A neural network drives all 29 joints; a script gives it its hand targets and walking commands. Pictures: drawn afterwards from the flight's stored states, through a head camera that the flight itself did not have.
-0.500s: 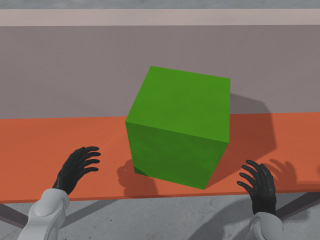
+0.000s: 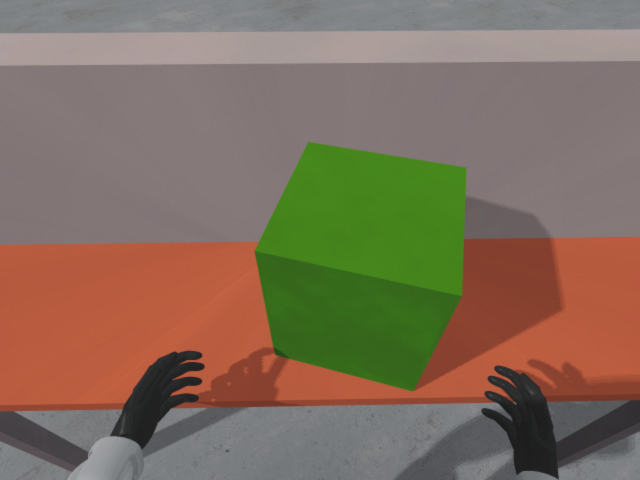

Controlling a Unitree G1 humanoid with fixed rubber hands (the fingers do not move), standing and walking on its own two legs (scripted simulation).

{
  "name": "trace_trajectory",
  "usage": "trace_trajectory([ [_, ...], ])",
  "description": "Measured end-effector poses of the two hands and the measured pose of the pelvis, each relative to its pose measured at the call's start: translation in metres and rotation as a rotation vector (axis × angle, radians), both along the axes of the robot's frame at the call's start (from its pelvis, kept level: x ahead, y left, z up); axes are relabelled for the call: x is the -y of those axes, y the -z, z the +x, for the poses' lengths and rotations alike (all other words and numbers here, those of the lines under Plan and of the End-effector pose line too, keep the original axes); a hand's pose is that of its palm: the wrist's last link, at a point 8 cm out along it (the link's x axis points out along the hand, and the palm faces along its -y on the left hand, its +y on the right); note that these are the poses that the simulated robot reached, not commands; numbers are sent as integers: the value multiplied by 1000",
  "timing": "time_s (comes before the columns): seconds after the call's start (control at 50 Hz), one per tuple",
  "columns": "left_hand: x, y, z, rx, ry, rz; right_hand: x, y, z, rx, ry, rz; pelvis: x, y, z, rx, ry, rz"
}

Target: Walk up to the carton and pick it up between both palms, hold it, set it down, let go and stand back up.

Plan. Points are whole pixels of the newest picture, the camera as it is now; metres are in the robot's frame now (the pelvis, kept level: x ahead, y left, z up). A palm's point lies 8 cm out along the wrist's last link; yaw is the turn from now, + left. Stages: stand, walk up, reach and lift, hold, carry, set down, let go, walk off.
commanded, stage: set down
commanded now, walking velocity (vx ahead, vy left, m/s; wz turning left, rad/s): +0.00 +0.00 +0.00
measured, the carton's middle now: (361, 269) +0.37 -0.01 +0.04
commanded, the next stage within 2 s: let go in 0.96 s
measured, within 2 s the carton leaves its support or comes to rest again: neither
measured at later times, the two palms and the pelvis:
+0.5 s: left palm (156, 431) +0.16 +0.23 -0.02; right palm (535, 468) +0.16 -0.21 -0.04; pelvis -0.01 -0.02 +0.00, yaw +0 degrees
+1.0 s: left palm (168, 424) +0.17 +0.22 -0.01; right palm out of the picture +0.14 -0.25 -0.07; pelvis -0.03 -0.03 +0.00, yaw +1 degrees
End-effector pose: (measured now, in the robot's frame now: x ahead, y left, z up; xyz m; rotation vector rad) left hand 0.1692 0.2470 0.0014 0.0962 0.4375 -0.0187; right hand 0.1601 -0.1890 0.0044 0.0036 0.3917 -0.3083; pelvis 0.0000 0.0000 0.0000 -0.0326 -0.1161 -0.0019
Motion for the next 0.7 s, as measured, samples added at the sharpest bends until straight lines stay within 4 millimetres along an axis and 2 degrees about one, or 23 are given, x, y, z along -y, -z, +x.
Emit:
trace_trajectory([
  [0.24,10,19,-6,-85,-38,10,13,18,-7,-70,-57,-18,8,-1,-4,0,8,9],
  [0.6,17,16,-4,-107,-98,49,23,47,-5,-150,-151,-21,19,-2,-14,1,-6,24],
  [0.7,20,15,-2,-117,-109,77,31,63,-9,-215,-185,-30,22,-1,-19,7,-11,27],
])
